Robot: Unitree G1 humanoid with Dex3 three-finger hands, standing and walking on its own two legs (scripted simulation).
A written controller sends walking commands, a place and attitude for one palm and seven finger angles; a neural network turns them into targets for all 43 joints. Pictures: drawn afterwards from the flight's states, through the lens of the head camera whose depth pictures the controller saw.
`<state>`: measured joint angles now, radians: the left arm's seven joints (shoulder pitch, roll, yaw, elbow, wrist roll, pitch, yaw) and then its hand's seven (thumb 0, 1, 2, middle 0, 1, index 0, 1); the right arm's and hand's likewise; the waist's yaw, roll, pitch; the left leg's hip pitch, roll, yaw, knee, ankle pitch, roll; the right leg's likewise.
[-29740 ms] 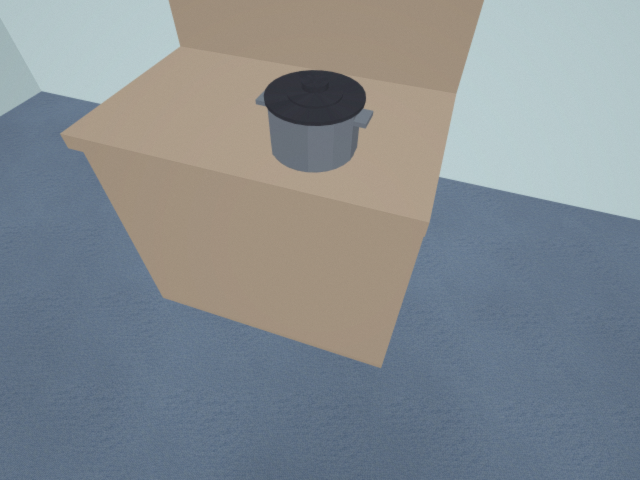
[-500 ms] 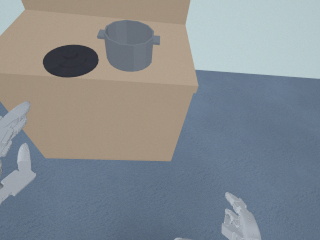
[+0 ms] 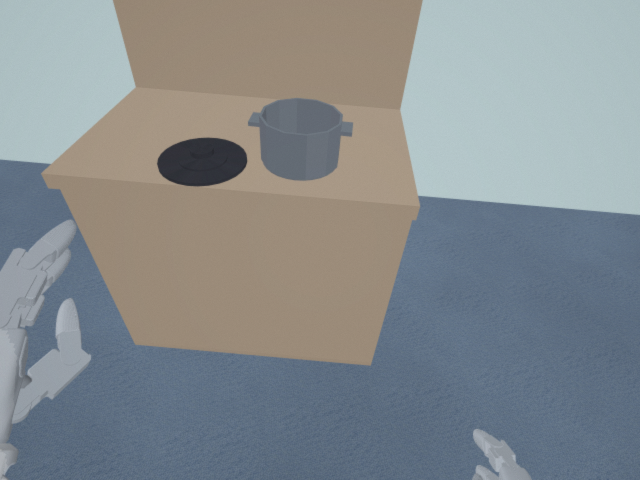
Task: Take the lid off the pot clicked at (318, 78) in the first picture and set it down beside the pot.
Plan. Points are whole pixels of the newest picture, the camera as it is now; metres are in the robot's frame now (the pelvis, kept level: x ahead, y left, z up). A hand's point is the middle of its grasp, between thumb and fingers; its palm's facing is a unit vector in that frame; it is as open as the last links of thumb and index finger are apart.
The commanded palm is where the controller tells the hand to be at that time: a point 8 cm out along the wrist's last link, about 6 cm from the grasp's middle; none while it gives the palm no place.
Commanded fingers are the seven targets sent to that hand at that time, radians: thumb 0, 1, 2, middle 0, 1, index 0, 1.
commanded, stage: stop stepping back and stand still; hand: left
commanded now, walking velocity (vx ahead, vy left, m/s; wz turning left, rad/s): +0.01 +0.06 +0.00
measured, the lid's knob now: (201, 150) +0.79 +0.32 +0.01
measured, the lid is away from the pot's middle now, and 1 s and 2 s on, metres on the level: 0.23 0.23 0.23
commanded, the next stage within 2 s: let the arm hang, fingers relaxed in 0.58 s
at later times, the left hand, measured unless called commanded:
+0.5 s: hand out of the picture +0.07 +0.18 -0.18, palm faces +0.14 -0.98 -0.16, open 7.1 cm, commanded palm none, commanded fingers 0.00 0.90 0.90 -0.20 -0.30 -0.20 -0.30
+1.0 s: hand out of the picture +0.05 +0.17 -0.16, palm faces +0.11 -0.97 -0.22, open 7.3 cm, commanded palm none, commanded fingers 0.00 0.90 0.90 -0.20 -0.30 -0.20 -0.30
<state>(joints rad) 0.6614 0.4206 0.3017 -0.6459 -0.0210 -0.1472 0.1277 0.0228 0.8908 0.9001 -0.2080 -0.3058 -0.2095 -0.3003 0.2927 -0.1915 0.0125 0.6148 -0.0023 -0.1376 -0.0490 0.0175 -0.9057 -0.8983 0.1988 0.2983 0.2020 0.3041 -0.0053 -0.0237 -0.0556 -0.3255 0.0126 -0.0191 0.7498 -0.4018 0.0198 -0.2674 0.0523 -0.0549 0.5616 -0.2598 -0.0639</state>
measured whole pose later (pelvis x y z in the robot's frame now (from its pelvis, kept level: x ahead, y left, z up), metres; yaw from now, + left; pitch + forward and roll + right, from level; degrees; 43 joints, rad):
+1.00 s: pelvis +0.04 -0.01 +0.01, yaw +5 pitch -1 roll +0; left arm 0.23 0.15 0.01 1.07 0.00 0.00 0.04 0.01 0.92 0.90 -0.20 -0.30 -0.20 -0.30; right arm 0.26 -0.16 -0.03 1.07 -0.02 0.01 -0.02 0.01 -0.92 -0.90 0.20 0.30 0.20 0.30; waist -0.01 0.02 0.06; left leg -0.21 0.01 0.01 0.49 -0.26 -0.01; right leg -0.13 0.04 0.03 0.47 -0.33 -0.03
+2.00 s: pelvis +0.06 +0.00 +0.01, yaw +4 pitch -1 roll +0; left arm 0.25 0.16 0.03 1.09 0.00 0.00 0.04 0.01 0.92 0.90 -0.20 -0.30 -0.20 -0.30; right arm 0.26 -0.13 -0.03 1.10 -0.01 0.01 -0.04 0.01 -0.92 -0.90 0.20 0.30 0.20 0.30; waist -0.01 -0.01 0.06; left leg -0.18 0.01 0.03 0.48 -0.29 0.01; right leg -0.09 0.03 0.05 0.44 -0.34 -0.01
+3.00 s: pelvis +0.06 +0.00 +0.01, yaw +4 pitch -1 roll +0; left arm 0.27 0.14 0.03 1.10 0.00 0.00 0.05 0.01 0.92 0.90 -0.20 -0.30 -0.20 -0.30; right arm 0.26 -0.13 -0.03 1.11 -0.01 0.01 -0.04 0.01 -0.92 -0.90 0.20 0.30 0.20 0.30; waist -0.01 -0.01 0.06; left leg -0.17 0.01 0.04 0.46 -0.28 0.00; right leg -0.09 0.03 0.05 0.43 -0.33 -0.02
